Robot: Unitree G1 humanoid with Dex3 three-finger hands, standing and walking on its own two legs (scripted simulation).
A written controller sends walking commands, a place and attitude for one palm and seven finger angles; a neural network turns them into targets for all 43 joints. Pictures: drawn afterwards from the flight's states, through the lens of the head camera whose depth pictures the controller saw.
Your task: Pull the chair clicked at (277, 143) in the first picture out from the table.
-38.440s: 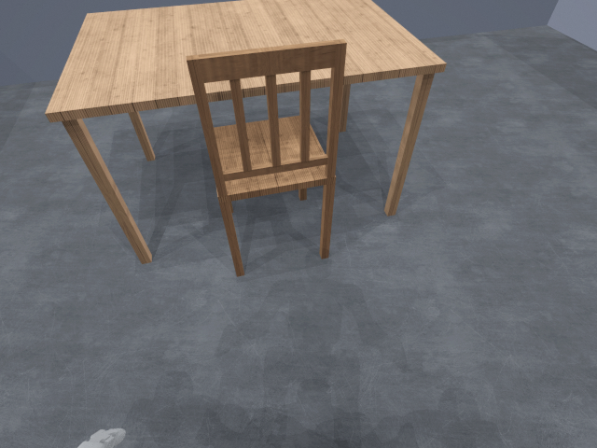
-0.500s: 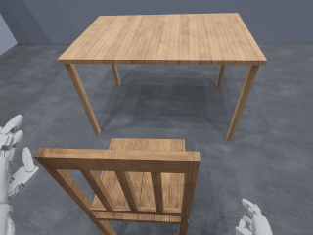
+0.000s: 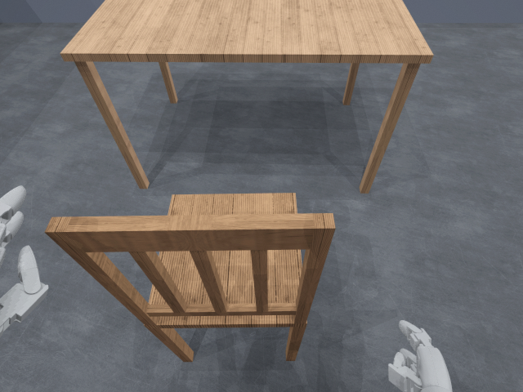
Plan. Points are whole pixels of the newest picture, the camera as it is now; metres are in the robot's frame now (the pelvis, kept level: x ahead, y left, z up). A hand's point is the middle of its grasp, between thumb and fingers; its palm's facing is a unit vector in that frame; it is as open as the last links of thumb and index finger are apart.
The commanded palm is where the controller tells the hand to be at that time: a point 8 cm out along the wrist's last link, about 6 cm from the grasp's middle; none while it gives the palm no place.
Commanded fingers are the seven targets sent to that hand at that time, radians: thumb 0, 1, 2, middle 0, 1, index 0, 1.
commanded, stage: step back with the hand held close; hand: left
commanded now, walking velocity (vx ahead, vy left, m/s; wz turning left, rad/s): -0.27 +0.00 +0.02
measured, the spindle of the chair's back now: (212, 281) +0.31 +0.12 -0.09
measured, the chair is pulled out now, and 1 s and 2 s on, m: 0.61 0.61 0.61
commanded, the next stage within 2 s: stop stepping back and stand still in 0.84 s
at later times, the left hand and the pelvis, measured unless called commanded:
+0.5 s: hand out of the picture +0.12 +0.27 +0.17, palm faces +0.45 -0.74 -0.50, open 7.4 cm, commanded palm +0.05 +0.31 +0.18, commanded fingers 0.00 0.90 0.90 -0.20 -0.30 -0.20 -0.30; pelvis -0.08 +0.01 -0.01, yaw +2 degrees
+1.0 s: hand out of the picture +0.05 +0.28 +0.18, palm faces +0.51 -0.73 -0.45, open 7.4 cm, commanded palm -0.02 +0.31 +0.18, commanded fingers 0.00 0.90 0.90 -0.20 -0.30 -0.20 -0.30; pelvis -0.14 +0.00 -0.02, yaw +4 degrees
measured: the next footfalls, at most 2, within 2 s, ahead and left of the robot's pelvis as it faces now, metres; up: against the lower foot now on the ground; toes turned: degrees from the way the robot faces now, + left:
right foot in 1.12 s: -0.17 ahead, -0.16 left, +0.00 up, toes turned -2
left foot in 1.28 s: -0.09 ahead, +0.09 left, +0.00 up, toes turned -1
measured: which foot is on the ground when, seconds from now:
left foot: down 0.00-1.00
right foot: down 0.00-0.86, up 0.88-1.00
